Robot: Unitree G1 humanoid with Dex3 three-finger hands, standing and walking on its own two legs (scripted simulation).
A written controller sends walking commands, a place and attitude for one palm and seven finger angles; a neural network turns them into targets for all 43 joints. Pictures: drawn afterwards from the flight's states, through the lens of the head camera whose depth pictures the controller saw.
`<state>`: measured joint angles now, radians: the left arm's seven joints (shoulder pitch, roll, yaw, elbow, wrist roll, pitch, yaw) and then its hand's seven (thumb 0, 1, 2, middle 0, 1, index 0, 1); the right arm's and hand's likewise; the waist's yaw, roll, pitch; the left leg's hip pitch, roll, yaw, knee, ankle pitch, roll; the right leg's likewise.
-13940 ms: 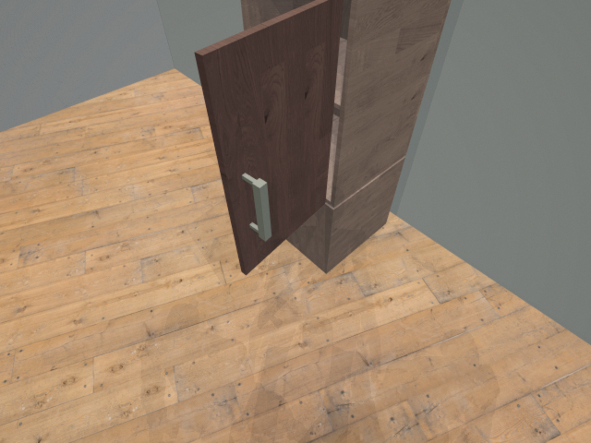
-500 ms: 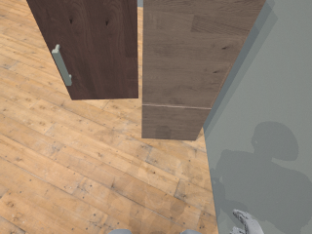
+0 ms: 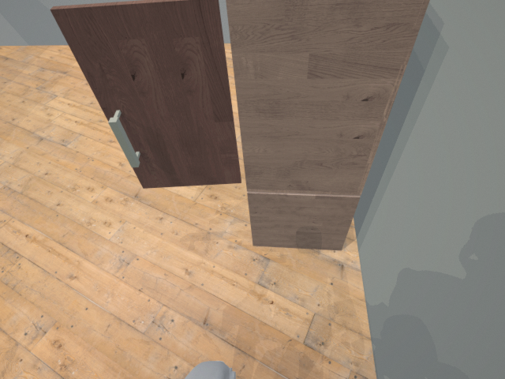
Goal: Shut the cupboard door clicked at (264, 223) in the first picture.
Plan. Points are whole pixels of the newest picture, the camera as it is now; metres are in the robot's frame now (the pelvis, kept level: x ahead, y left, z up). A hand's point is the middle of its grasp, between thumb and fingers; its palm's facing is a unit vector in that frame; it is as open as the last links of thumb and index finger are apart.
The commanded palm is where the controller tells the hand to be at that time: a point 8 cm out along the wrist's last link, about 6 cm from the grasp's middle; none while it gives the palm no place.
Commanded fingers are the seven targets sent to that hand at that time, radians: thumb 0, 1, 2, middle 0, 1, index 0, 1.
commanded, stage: take the last steps up to it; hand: left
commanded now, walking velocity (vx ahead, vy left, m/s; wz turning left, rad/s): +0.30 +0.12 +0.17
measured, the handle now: (127, 139) +0.74 +0.41 -0.10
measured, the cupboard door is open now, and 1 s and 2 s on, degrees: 97 97 97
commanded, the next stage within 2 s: come to a stop and stand still in 0.60 s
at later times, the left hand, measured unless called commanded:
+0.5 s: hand out of the picture +0.05 +0.26 -0.19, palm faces +0.17 -0.97 -0.17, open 7.4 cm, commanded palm none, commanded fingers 0.00 0.90 0.90 -0.20 -0.30 -0.20 -0.30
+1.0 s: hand (141, 283) +0.33 +0.28 -0.18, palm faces +0.00 -0.98 -0.19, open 7.3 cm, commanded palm none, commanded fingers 0.00 0.90 0.90 -0.20 -0.30 -0.20 -0.30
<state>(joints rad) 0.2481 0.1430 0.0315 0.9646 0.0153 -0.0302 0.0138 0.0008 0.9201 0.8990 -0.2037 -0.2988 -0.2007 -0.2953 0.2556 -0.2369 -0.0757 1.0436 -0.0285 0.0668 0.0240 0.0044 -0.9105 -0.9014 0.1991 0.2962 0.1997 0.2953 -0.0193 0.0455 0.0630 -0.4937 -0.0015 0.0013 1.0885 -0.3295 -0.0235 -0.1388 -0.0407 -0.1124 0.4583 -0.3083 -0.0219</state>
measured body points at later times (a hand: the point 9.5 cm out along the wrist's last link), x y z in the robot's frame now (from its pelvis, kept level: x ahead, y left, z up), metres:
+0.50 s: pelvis +0.14 +0.10 -0.02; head +0.18 +0.12 +0.43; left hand +0.04 +0.31 -0.17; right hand +0.28 -0.11 -0.15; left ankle +0.17 +0.18 -0.74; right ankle +0.04 -0.04 -0.66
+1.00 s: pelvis +0.23 +0.11 -0.01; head +0.27 +0.11 +0.44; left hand +0.33 +0.33 -0.16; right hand +0.20 -0.11 -0.17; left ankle +0.17 +0.21 -0.71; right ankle +0.28 +0.01 -0.74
